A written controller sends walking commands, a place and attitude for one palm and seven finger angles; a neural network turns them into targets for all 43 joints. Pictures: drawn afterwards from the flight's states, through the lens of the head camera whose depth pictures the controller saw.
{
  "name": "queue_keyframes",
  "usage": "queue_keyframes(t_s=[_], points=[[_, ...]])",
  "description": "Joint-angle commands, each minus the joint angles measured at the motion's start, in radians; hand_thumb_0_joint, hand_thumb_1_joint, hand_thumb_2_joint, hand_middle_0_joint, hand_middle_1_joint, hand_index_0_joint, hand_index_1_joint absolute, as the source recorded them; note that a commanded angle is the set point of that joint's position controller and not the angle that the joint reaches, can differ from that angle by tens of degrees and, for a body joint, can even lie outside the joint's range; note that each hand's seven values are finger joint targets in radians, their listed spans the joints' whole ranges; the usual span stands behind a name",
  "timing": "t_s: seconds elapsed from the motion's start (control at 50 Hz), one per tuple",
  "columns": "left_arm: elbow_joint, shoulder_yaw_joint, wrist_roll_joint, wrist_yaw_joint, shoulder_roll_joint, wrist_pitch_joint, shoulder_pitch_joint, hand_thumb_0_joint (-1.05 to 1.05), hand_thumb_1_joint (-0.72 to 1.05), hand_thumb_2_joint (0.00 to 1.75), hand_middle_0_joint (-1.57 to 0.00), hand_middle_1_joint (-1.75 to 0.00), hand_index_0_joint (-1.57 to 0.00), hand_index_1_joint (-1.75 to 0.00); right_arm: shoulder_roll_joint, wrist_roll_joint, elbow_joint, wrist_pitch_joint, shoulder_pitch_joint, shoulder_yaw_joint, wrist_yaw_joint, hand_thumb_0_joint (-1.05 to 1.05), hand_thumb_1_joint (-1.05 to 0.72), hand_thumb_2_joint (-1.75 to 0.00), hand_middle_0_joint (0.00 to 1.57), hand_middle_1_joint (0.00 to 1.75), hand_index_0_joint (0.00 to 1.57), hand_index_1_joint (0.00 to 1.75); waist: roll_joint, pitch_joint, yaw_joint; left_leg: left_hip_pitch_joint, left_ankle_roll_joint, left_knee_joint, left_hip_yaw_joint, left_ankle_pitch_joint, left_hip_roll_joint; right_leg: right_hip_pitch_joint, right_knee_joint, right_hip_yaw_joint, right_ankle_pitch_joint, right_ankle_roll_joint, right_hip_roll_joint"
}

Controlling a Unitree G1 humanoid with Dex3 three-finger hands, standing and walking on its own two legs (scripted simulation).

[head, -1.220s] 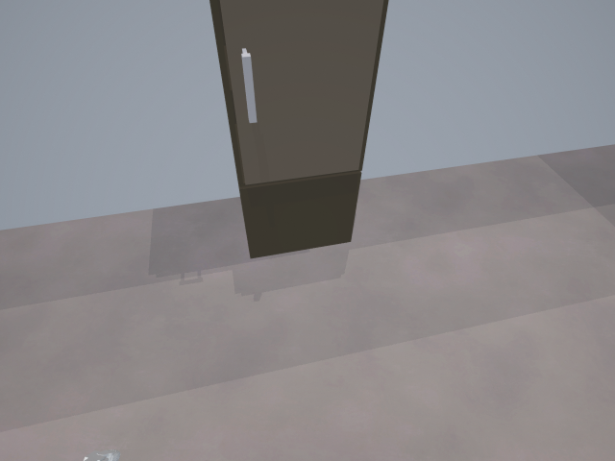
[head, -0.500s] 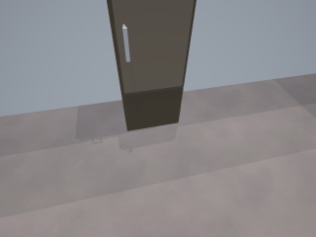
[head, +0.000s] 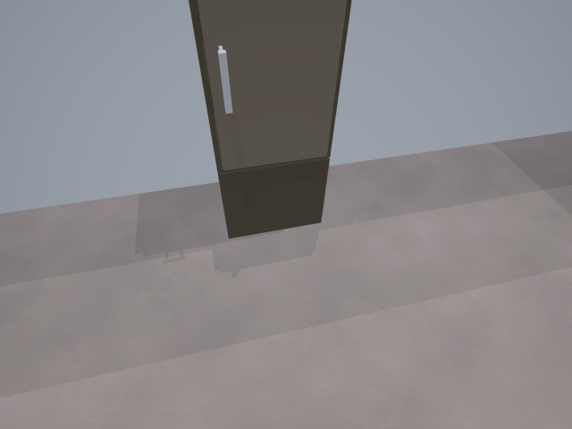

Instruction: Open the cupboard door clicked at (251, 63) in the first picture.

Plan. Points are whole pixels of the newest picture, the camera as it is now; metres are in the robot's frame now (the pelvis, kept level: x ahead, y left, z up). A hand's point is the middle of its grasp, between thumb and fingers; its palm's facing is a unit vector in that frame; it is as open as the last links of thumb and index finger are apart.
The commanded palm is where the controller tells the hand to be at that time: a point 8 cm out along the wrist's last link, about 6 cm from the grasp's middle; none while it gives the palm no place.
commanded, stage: look at it before walking up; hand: left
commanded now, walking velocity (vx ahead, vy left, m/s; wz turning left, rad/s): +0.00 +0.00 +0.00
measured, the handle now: (224, 80) +1.00 +0.24 +0.00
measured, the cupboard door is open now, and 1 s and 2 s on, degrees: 0 0 0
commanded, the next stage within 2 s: walk to a spot facing it in 0.22 s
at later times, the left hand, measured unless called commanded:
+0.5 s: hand out of the picture +0.08 +0.24 -0.16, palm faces -0.06 -0.94 -0.33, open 7.4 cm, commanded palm none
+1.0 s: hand out of the picture +0.06 +0.16 -0.16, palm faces -0.22 -0.95 -0.20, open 7.4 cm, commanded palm none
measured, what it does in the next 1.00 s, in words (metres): lifts its left foot, turning right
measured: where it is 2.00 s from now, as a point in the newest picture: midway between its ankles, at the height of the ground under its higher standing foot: (305, 410)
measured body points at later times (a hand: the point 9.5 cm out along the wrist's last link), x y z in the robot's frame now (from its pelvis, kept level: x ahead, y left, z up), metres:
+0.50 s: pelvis +0.00 +0.00 +0.00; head +0.01 +0.00 +0.45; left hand +0.08 +0.29 -0.14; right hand +0.08 -0.29 -0.14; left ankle +0.00 +0.13 -0.74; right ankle +0.01 -0.12 -0.74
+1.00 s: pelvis +0.03 -0.02 +0.00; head +0.05 -0.03 +0.45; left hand +0.07 +0.21 -0.14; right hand +0.05 -0.29 -0.14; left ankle +0.10 +0.13 -0.68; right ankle +0.00 -0.10 -0.75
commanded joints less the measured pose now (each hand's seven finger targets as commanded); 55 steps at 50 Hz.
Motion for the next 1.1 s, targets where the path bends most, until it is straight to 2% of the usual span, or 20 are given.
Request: queue_keyframes(t_s=[0.0, 0.32, 0.34, 0.4, 0.44, 0.52, 0.56, 0.6, 0.62, 0.64, 0.66, 0.68, 0.7, 0.72, 0.74, 0.76, 0.78, 0.84, 0.98, 1.08], points=[[-0.063, 0.039, -0.005, 0.016, 0.206, -0.028, -0.040, 0.00, 0.90, 0.90, -0.20, -0.30, -0.20, -0.30, -0.203, 0.002, -0.065, -0.027, -0.045, -0.042, -0.016, 0.00, -0.90, -0.90, 0.20, 0.30, 0.20, 0.30, 0.001, -0.052, 0.001, 0.019, 0.037, -0.065, -0.098, 0.111, 0.110, 0.002, -0.074, 0.106, 0.108, -0.034, -0.115], [-0.061, 0.039, -0.006, 0.015, 0.212, -0.027, -0.040, 0.00, 0.90, 0.90, -0.20, -0.30, -0.20, -0.30, -0.208, 0.003, -0.061, -0.025, -0.049, -0.040, -0.019, 0.00, -0.90, -0.90, 0.20, 0.30, 0.20, 0.30, 0.004, -0.050, 0.000, 0.043, 0.033, -0.063, -0.084, 0.140, 0.115, 0.007, -0.074, 0.113, 0.165, -0.036, -0.113], [-0.066, 0.041, -0.005, 0.014, 0.206, -0.022, -0.040, 0.00, 0.90, 0.90, -0.20, -0.30, -0.20, -0.30, -0.202, 0.002, -0.063, -0.023, -0.040, -0.041, -0.021, 0.00, -0.90, -0.90, 0.20, 0.30, 0.20, 0.30, 0.007, -0.048, -0.001, 0.047, 0.030, -0.048, -0.072, 0.140, 0.119, -0.004, -0.062, 0.118, 0.183, -0.037, -0.110], [-0.075, 0.031, -0.005, 0.020, 0.101, 0.012, 0.023, 0.00, 0.90, 0.90, -0.20, -0.30, -0.20, -0.30, -0.086, 0.000, -0.072, -0.002, 0.029, -0.031, -0.028, 0.00, -0.90, -0.90, 0.20, 0.30, 0.20, 0.30, -0.001, -0.055, -0.006, 0.048, 0.013, 0.017, -0.017, 0.151, 0.127, -0.052, 0.007, 0.135, 0.255, -0.027, -0.104], [-0.104, 0.041, -0.002, 0.018, 0.104, 0.025, 0.036, 0.00, 0.90, 0.90, -0.20, -0.30, -0.20, -0.30, -0.093, 0.000, -0.100, 0.010, 0.040, -0.045, -0.033, 0.00, -0.90, -0.90, 0.20, 0.30, 0.20, 0.30, -0.005, -0.032, -0.008, 0.031, 0.015, 0.045, -0.004, 0.116, 0.137, -0.105, 0.049, 0.151, 0.251, -0.029, -0.087], [-0.161, 0.056, 0.003, 0.008, 0.092, 0.039, 0.052, 0.00, 0.90, 0.90, -0.20, -0.30, -0.20, -0.30, -0.107, -0.002, -0.161, 0.020, 0.033, -0.071, -0.036, 0.00, -0.90, -0.90, 0.20, 0.30, 0.20, 0.30, 0.039, -0.021, -0.006, -0.004, 0.040, 0.056, -0.019, 0.013, 0.183, -0.203, 0.152, 0.152, 0.174, -0.026, -0.040], [-0.182, 0.061, 0.003, 0.003, 0.075, 0.040, 0.068, 0.00, 0.90, 0.90, -0.20, -0.30, -0.20, -0.30, -0.117, -0.002, -0.184, 0.018, 0.031, -0.081, -0.036, 0.00, -0.90, -0.90, 0.20, 0.30, 0.20, 0.30, 0.092, -0.045, -0.002, -0.020, 0.070, 0.045, -0.047, 0.024, 0.236, -0.213, 0.264, 0.115, 0.136, -0.017, -0.007], [-0.199, 0.067, 0.002, -0.002, 0.039, 0.046, 0.092, 0.00, 0.90, 0.90, -0.20, -0.30, -0.20, -0.30, -0.118, -0.005, -0.203, 0.011, 0.008, -0.092, -0.034, 0.00, -0.90, -0.90, 0.20, 0.30, 0.20, 0.30, 0.196, -0.040, 0.015, -0.045, 0.135, 0.000, -0.087, 0.126, 0.333, -0.237, 0.446, 0.024, -0.161, 0.005, 0.023], [-0.202, 0.073, 0.002, -0.006, 0.024, 0.046, 0.117, 0.00, 0.90, 0.90, -0.20, -0.30, -0.20, -0.30, -0.116, -0.007, -0.211, 0.008, 0.000, -0.093, -0.032, 0.00, -0.90, -0.90, 0.20, 0.30, 0.20, 0.30, 0.214, -0.058, 0.025, -0.050, 0.162, 0.001, -0.079, 0.117, 0.370, -0.216, 0.482, -0.006, -0.268, 0.010, 0.000], [-0.202, 0.080, 0.003, -0.013, 0.019, 0.044, 0.145, 0.00, 0.90, 0.90, -0.20, -0.30, -0.20, -0.30, -0.114, -0.009, -0.221, 0.009, -0.020, -0.095, -0.030, 0.00, -0.90, -0.90, 0.20, 0.30, 0.20, 0.30, 0.187, -0.054, 0.043, -0.125, 0.152, 0.034, -0.050, 0.013, 0.377, -0.130, 0.436, 0.002, -0.287, 0.005, -0.033], [-0.188, 0.086, 0.009, -0.019, 0.018, 0.038, 0.207, 0.00, 0.90, 0.90, -0.20, -0.30, -0.20, -0.30, -0.111, -0.012, -0.230, 0.013, -0.041, -0.093, -0.025, 0.00, -0.90, -0.90, 0.20, 0.30, 0.20, 0.30, 0.105, -0.056, 0.084, -0.213, 0.111, 0.130, -0.007, -0.153, 0.329, -0.023, 0.323, -0.008, -0.242, -0.002, -0.015], [-0.171, 0.098, 0.018, -0.018, 0.052, 0.026, 0.281, 0.00, 0.90, 0.90, -0.20, -0.30, -0.20, -0.30, -0.071, -0.010, -0.241, 0.025, -0.054, -0.086, -0.018, 0.00, -0.90, -0.90, 0.20, 0.30, 0.20, 0.30, -0.113, -0.008, 0.126, -0.373, 0.028, 0.395, 0.097, -0.358, 0.198, 0.055, 0.083, 0.152, -0.288, -0.039, -0.072], [-0.173, 0.115, 0.025, -0.001, 0.164, 0.009, 0.329, 0.00, 0.90, 0.90, -0.20, -0.30, -0.20, -0.30, 0.020, -0.003, -0.292, 0.027, -0.065, -0.065, -0.009, 0.00, -0.90, -0.90, 0.20, 0.30, 0.20, 0.30, -0.449, 0.041, 0.130, -0.630, -0.047, 0.768, 0.144, -0.499, 0.012, 0.053, -0.207, 0.684, -0.415, -0.149, -0.330], [-0.192, 0.112, 0.003, 0.017, 0.145, 0.005, 0.332, 0.00, 0.90, 0.90, -0.20, -0.30, -0.20, -0.30, -0.041, -0.009, -0.313, 0.024, -0.117, -0.072, -0.010, 0.00, -0.90, -0.90, 0.20, 0.30, 0.20, 0.30, -0.299, 0.080, 0.132, -0.593, -0.025, 0.815, -0.034, -0.376, 0.048, -0.074, -0.319, 0.772, -0.543, -0.164, -0.326], [-0.204, 0.107, 0.004, 0.017, 0.126, -0.001, 0.249, 0.00, 0.90, 0.90, -0.20, -0.30, -0.20, -0.30, -0.031, -0.007, -0.300, 0.015, -0.108, -0.080, -0.004, 0.00, -0.90, -0.90, 0.20, 0.30, 0.20, 0.30, -0.172, 0.118, 0.076, -0.582, -0.021, 0.839, -0.056, -0.257, 0.066, -0.114, -0.302, 0.731, -0.575, -0.172, -0.292], [-0.213, 0.101, 0.004, 0.016, 0.093, -0.012, 0.203, 0.00, 0.90, 0.90, -0.20, -0.30, -0.20, -0.30, -0.036, -0.012, -0.277, 0.007, -0.053, -0.084, 0.000, 0.00, -0.90, -0.90, 0.20, 0.30, 0.20, 0.30, -0.089, 0.079, 0.038, -0.551, -0.024, 0.813, -0.051, -0.188, 0.088, -0.092, -0.259, 0.636, -0.503, -0.171, -0.267], [-0.219, 0.096, 0.002, 0.012, 0.073, -0.023, 0.181, 0.00, 0.90, 0.90, -0.20, -0.30, -0.20, -0.30, -0.025, -0.016, -0.256, 0.004, -0.015, -0.086, 0.005, 0.00, -0.90, -0.90, 0.20, 0.30, 0.20, 0.30, -0.067, 0.041, 0.019, -0.516, -0.033, 0.785, -0.039, -0.126, 0.094, -0.068, -0.231, 0.536, -0.407, -0.168, -0.228], [-0.189, 0.097, 0.000, 0.007, 0.040, -0.043, 0.239, 0.00, 0.90, 0.90, -0.20, -0.30, -0.20, -0.30, 0.007, -0.017, -0.244, -0.001, 0.003, -0.086, 0.005, 0.00, -0.90, -0.90, 0.20, 0.30, 0.20, 0.30, -0.079, 0.003, 0.025, -0.494, -0.048, 0.721, -0.013, -0.063, 0.087, -0.016, -0.198, 0.426, -0.208, -0.175, -0.178], [-0.154, 0.103, 0.009, 0.004, 0.028, -0.049, 0.321, 0.00, 0.90, 0.90, -0.20, -0.30, -0.20, -0.30, 0.047, -0.011, -0.290, -0.021, -0.061, -0.079, 0.007, 0.00, -0.90, -0.90, 0.20, 0.30, 0.20, 0.30, -0.127, -0.009, 0.059, -0.502, -0.057, 0.532, 0.014, -0.073, 0.069, 0.064, -0.178, 0.430, -0.144, -0.197, -0.162], [-0.160, 0.111, 0.014, 0.008, 0.045, -0.040, 0.294, 0.00, 0.90, 0.90, -0.20, -0.30, -0.20, -0.30, 0.053, 0.000, -0.316, -0.039, -0.079, -0.076, 0.004, 0.00, -0.90, -0.90, 0.20, 0.30, 0.20, 0.30, -0.155, -0.002, 0.062, -0.349, -0.040, 0.327, 0.018, -0.140, 0.028, 0.017, -0.122, 0.458, -0.055, -0.195, -0.160]])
